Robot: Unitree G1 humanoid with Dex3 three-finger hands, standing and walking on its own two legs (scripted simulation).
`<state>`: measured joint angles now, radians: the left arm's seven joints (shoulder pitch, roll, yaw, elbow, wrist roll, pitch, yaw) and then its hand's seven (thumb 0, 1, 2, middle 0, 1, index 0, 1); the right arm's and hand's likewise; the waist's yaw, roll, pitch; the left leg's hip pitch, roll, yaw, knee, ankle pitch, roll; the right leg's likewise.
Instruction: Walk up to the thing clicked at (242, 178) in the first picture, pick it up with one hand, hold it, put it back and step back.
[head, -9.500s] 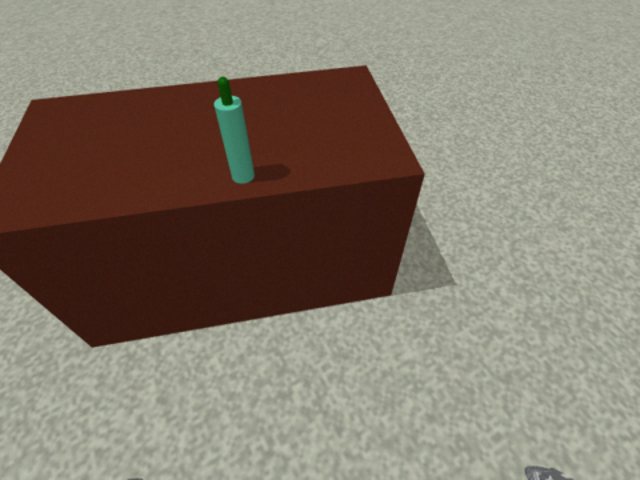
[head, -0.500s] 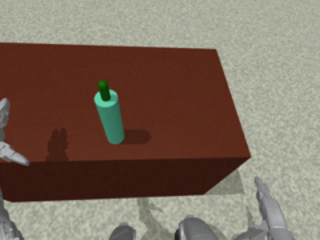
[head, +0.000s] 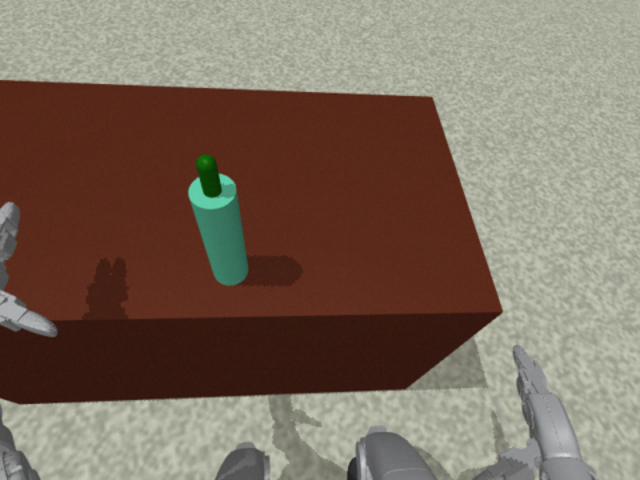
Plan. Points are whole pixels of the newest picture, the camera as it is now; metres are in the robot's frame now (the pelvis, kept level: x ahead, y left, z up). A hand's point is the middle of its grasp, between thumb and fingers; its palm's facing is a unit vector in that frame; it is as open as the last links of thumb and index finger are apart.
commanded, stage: go down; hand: left
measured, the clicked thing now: (220, 225) +0.43 +0.13 +0.02
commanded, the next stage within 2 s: approach in 0.86 s
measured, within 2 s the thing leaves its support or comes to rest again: neither
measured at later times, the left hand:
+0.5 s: hand (26, 271) +0.34 +0.33 +0.06, palm faces +0.08 -1.00 +0.02, open 17.7 cm
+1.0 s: hand (28, 270) +0.34 +0.32 +0.06, palm faces +0.08 -1.00 +0.02, open 17.8 cm
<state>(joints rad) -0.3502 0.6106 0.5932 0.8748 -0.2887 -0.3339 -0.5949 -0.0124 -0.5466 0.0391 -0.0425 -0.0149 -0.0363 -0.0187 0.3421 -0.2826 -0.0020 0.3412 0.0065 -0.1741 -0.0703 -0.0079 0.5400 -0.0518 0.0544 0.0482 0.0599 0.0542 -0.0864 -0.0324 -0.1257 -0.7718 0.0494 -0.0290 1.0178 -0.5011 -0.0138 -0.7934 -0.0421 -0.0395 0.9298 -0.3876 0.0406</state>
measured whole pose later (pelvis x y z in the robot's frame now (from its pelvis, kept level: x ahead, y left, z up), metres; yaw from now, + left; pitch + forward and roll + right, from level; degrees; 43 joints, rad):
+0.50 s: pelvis +0.00 +0.00 +0.00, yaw +0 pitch +14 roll -3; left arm -0.33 0.60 0.59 0.85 -0.30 -0.32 -0.61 -0.01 -0.58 0.02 -0.04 -0.02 -0.04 -0.01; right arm 0.37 -0.29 0.00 0.29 0.01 -0.18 -0.07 -0.01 0.54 -0.05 0.05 0.05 0.06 0.05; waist -0.08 -0.04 -0.12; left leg -0.78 0.05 -0.03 1.03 -0.50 -0.01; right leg -0.80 -0.04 -0.04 0.94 -0.39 0.04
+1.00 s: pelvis +0.00 +0.00 +0.00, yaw +0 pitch +14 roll -2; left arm -0.33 0.61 0.59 0.87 -0.30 -0.33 -0.62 -0.01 -0.61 0.02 -0.04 -0.03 -0.05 -0.02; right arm 0.38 -0.29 0.01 0.27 0.01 -0.18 -0.07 -0.01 0.53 -0.05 0.05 0.05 0.06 0.05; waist -0.09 -0.04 -0.13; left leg -0.77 0.04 -0.03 1.02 -0.50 -0.02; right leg -0.80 -0.05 -0.04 0.94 -0.39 0.04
